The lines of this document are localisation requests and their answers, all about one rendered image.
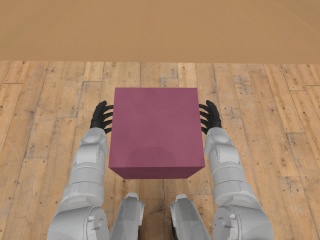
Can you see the left robot shin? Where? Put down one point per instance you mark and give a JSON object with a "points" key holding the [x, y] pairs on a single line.
{"points": [[130, 194]]}

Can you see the left robot thigh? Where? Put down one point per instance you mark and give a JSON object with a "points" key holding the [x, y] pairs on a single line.
{"points": [[128, 219]]}

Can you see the robot right forearm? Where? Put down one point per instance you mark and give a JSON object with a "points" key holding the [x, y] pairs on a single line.
{"points": [[230, 184]]}

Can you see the robot left forearm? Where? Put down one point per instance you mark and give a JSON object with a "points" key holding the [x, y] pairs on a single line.
{"points": [[85, 186]]}

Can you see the right robot upper arm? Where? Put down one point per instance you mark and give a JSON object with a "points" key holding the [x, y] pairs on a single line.
{"points": [[234, 222]]}

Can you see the carton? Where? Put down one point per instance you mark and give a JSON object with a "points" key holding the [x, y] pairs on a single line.
{"points": [[156, 133]]}

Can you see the robot right hand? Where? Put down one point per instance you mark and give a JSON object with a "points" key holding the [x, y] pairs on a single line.
{"points": [[212, 116]]}

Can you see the left robot upper arm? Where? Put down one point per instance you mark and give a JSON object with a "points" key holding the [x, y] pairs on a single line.
{"points": [[85, 223]]}

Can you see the robot left hand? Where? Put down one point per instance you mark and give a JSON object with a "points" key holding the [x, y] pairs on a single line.
{"points": [[98, 117]]}

